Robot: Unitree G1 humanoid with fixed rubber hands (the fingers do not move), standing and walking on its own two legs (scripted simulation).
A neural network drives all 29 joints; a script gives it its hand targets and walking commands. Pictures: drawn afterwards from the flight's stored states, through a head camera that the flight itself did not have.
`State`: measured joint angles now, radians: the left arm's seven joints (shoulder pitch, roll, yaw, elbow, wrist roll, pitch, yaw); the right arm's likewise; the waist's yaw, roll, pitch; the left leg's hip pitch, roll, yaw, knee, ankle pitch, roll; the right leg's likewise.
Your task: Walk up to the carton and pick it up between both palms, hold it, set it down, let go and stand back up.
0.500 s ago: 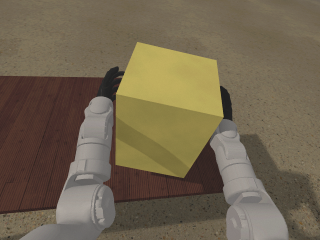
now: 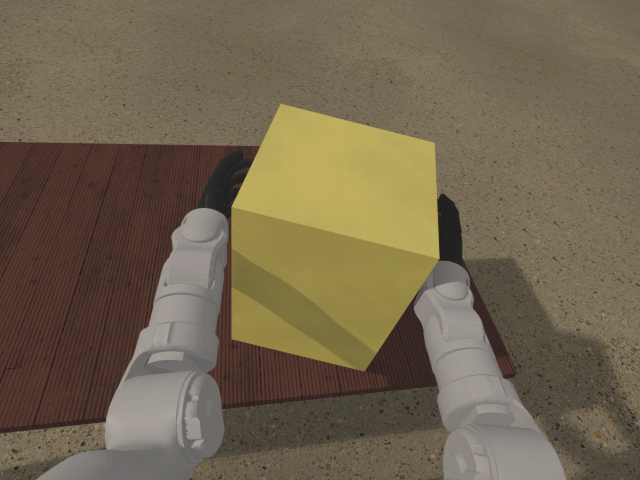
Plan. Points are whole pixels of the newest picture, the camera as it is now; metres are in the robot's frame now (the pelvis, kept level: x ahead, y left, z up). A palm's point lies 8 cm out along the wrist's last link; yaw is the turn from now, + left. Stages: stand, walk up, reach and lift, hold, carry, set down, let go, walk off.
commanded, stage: set down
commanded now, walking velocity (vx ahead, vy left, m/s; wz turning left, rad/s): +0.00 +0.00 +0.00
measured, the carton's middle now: (325, 247) +0.40 -0.01 +0.05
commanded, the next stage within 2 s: none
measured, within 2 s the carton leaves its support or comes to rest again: rests again in 1.04 s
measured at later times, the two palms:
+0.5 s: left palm (223, 219) +0.42 +0.13 +0.08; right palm (439, 275) +0.35 -0.16 +0.07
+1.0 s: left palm (223, 231) +0.41 +0.13 +0.06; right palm (433, 286) +0.34 -0.16 +0.05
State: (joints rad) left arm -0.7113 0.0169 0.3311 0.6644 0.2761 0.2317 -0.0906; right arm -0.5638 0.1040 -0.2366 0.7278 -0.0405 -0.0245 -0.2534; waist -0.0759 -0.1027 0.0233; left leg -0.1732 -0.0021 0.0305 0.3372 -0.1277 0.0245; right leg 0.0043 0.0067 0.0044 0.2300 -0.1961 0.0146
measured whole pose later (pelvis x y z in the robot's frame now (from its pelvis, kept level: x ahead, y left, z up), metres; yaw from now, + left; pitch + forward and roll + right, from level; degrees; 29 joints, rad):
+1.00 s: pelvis +0.00 +0.00 +0.00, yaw -1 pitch +5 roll -2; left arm -0.79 0.03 0.40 0.97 0.35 -0.02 -0.11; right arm -0.56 0.17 -0.45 0.90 -0.22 -0.27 -0.25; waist -0.05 -0.09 -0.02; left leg -0.32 0.02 0.04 0.35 -0.11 0.02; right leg -0.15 0.02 0.01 0.23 -0.17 0.01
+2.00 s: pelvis -0.02 +0.00 +0.00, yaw +0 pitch +7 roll -2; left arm -0.82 0.00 0.51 1.00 0.47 -0.11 -0.12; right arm -0.63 0.23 -0.72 0.93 -0.45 -0.40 -0.18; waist -0.05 -0.10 -0.02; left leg -0.39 0.00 0.02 0.33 -0.07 0.03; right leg -0.23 0.01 -0.01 0.27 -0.17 0.01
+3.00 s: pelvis +0.00 +0.02 -0.01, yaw -2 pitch +12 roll -3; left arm -0.74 0.32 -0.01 1.05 -0.19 -0.14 -0.01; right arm -0.62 -0.10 -0.02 0.94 0.27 -0.20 -0.24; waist -0.09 -0.01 -0.12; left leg -0.55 0.02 0.05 0.54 -0.19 0.05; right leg -0.37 0.02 0.01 0.40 -0.24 0.04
